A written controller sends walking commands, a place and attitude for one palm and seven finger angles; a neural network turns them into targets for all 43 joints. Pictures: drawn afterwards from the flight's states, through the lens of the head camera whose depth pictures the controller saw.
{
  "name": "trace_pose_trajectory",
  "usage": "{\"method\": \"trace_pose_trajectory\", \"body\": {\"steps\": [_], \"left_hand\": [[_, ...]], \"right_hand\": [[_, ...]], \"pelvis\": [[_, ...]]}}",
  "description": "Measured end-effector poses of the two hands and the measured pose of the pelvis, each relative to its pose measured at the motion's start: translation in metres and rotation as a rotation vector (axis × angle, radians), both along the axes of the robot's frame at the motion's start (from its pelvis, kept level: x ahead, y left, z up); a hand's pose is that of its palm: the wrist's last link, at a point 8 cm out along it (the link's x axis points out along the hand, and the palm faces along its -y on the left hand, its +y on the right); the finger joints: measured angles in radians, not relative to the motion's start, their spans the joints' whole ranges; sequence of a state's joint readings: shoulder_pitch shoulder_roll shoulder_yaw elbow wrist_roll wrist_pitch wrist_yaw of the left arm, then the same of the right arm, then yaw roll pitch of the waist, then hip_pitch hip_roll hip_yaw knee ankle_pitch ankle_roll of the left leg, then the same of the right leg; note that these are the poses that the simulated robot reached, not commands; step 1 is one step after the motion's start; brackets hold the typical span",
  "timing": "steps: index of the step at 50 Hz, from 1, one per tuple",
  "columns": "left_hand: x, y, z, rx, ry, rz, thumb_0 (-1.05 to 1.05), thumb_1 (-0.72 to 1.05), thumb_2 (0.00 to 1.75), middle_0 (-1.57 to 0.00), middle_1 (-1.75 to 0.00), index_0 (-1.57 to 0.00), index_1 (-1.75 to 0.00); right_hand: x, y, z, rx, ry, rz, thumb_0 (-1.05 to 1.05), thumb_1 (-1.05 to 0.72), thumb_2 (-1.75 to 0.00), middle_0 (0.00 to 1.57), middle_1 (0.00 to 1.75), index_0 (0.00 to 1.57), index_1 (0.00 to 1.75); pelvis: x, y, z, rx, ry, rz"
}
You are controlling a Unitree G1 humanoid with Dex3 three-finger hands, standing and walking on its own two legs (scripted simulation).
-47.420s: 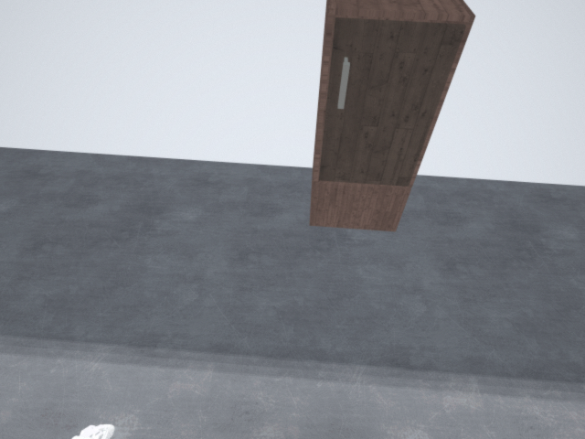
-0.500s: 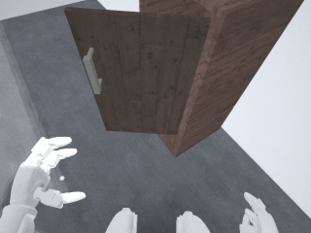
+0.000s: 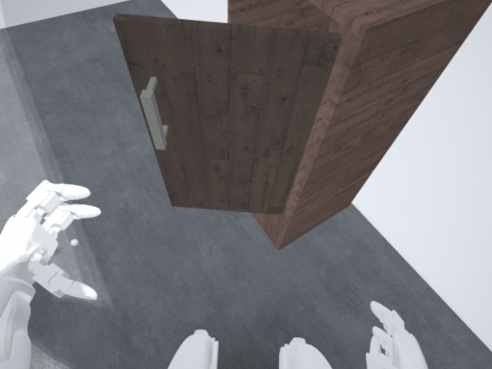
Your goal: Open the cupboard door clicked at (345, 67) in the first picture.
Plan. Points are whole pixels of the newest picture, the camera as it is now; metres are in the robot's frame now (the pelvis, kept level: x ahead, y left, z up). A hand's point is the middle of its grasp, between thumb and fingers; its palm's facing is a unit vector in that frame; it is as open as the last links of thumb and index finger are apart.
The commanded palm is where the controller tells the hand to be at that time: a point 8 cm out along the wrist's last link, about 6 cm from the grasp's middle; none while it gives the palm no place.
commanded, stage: raise the hand with hooked fingers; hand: left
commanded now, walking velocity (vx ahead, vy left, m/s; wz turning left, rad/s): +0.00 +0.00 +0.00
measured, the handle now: (157, 115) +0.55 +0.21 +0.04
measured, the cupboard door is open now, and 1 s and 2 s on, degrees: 54 54 54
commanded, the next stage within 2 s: move the hooked fingers beside the handle in 0.52 s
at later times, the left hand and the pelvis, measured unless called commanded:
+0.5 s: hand (77, 236) +0.29 +0.27 +0.05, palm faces +0.00 -1.00 -0.06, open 14.0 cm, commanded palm +0.26 +0.32 +0.05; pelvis +0.00 +0.00 +0.00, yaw +0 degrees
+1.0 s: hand (86, 207) +0.34 +0.27 +0.05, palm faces -0.01 -1.00 -0.03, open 14.0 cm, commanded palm +0.32 +0.32 +0.05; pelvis +0.00 +0.00 +0.00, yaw -1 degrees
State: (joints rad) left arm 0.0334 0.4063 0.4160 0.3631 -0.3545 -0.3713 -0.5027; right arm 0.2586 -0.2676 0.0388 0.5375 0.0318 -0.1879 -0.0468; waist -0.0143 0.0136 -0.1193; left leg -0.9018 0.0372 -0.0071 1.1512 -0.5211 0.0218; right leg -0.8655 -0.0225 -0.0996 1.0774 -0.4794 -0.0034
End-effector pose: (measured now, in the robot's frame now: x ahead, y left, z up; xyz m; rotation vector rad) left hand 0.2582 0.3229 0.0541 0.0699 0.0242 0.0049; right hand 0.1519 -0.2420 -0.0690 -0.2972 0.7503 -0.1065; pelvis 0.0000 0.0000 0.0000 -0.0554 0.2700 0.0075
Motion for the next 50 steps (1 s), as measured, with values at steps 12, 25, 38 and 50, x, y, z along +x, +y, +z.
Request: {"method": "trace_pose_trajectory", "body": {"steps": [12,25,38,50], "left_hand": [[0.013,0.001,-0.001,-0.017,0.009,-0.023,-0.01,-0.5,0.3,-0.3,-1.2,-0.3,-1.2],[0.01,0.0,-0.002,-0.011,0.002,-0.008,-0.01,-0.5,0.3,-0.31,-1.2,-0.3,-1.2],[0.016,0.005,-0.004,-0.022,-0.002,0.012,-0.01,-0.5,0.3,-0.31,-1.2,-0.3,-1.2],[0.059,0.005,-0.004,-0.036,-0.008,-0.017,-0.01,-0.5,0.3,-0.31,-1.2,-0.3,-1.2]], "right_hand": [[-0.019,-0.015,0.003,-0.027,0.043,-0.047,0.01,-0.9,-0.9,0.21,0.3,0.2,0.3],[-0.014,-0.008,0.0,-0.01,0.038,-0.038,0.01,-0.9,-0.9,0.21,0.3,0.2,0.3],[-0.005,-0.008,-0.004,-0.016,0.026,-0.016,0.01,-0.9,-0.9,0.21,0.3,0.2,0.3],[-0.026,-0.019,-0.009,-0.041,0.091,-0.067,0.01,-0.9,-0.9,0.21,0.3,0.2,0.3]], "pelvis": [[0.002,0.002,0.003,0.005,0.01,-0.014],[0.0,0.001,0.002,0.005,0.008,-0.01],[-0.002,-0.002,-0.002,0.004,0.012,-0.004],[-0.003,-0.003,-0.004,0.003,0.031,-0.017]]}}
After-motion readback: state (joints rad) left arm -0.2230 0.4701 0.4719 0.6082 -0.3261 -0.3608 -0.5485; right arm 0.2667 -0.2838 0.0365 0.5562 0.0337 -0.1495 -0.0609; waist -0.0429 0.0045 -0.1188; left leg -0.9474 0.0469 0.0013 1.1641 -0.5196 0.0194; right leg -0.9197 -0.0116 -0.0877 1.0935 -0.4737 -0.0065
